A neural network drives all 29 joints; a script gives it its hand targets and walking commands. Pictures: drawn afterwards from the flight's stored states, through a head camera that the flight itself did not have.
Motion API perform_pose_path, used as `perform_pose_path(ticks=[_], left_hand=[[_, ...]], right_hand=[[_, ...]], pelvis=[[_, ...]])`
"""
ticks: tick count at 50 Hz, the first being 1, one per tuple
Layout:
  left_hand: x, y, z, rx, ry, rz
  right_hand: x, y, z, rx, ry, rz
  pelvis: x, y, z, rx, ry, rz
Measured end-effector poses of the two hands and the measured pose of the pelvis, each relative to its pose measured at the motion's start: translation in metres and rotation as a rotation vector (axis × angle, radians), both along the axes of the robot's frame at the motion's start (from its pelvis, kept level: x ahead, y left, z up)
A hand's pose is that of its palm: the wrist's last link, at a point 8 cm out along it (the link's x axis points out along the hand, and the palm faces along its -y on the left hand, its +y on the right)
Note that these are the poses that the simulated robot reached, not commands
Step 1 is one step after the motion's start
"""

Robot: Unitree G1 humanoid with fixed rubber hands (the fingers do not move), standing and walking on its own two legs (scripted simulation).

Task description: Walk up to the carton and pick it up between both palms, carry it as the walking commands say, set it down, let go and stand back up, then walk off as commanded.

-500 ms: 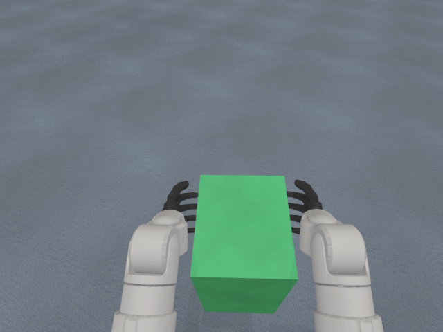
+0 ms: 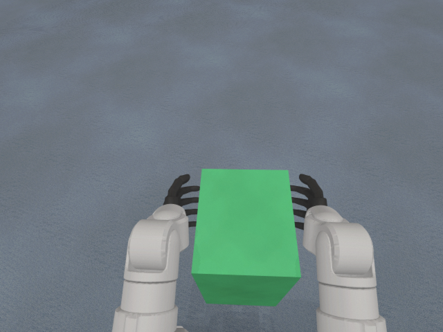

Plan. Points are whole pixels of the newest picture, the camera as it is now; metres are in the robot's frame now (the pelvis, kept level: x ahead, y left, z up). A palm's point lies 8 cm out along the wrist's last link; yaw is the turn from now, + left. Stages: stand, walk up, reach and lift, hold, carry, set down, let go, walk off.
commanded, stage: carry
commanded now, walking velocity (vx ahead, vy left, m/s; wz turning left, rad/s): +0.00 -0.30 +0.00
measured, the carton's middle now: (242, 244) +0.29 +0.00 -0.01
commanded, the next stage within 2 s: none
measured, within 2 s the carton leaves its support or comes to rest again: neither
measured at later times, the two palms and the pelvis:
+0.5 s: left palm (229, 224) +0.28 +0.02 +0.10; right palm (382, 210) +0.30 -0.21 +0.11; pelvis -0.02 -0.12 +0.01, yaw +1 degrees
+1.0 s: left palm (350, 260) +0.23 -0.15 +0.10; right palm out of the picture +0.25 -0.37 +0.11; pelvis -0.07 -0.29 +0.01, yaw +1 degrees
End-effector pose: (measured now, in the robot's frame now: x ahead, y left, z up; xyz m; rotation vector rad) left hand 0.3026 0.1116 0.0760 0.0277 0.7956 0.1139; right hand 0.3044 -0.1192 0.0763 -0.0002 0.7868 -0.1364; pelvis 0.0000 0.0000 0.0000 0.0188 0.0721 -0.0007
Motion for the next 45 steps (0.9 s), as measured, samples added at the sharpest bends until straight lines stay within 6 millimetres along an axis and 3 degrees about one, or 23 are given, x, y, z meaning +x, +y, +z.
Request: perform_pose_path(ticks=[6, 10, 17, 24, 27, 33, 39, 45], left_hand=[[-0.001, -0.008, 0.01, -0.02, -0.051, 0.027], [-0.009, -0.008, 0.007, -0.055, -0.074, 0.057], [-0.027, -0.029, 0.009, -0.057, -0.017, 0.072], [-0.026, -0.081, 0.024, -0.043, -0.081, 0.101], [-0.026, -0.115, 0.019, -0.016, -0.095, 0.093], [-0.036, -0.17, 0.006, 0.023, 0.0, 0.011], [-0.051, -0.195, 0.002, -0.028, -0.05, 0.017], [-0.075, -0.221, 0.002, -0.043, 0.012, 0.056]], right_hand=[[0.002, -0.008, 0.014, -0.005, -0.052, 0.006], [0.002, -0.008, 0.02, -0.038, -0.073, 0.036], [-0.009, -0.027, 0.023, -0.064, -0.013, 0.074], [-0.006, -0.079, 0.034, -0.03, -0.075, 0.076], [-0.006, -0.113, 0.024, -0.005, -0.093, 0.068], [-0.034, -0.169, 0.004, 0.016, -0.017, 0.003], [-0.049, -0.194, 0.011, -0.031, -0.062, 0.001], [-0.059, -0.22, 0.017, -0.061, 0.007, 0.07]], pelvis=[[-0.007, -0.015, 0.002, -0.009, 0.01, 0.024], [-0.01, -0.026, -0.003, -0.023, 0.007, 0.03], [-0.016, -0.054, 0.011, -0.073, -0.017, 0.025], [-0.023, -0.111, 0.01, -0.087, -0.005, 0.015], [-0.024, -0.141, -0.002, -0.071, 0.002, 0.022], [-0.039, -0.173, 0.003, -0.031, 0.004, 0.049], [-0.055, -0.203, -0.006, -0.054, -0.007, 0.045], [-0.062, -0.243, 0.011, -0.07, -0.025, 0.023]])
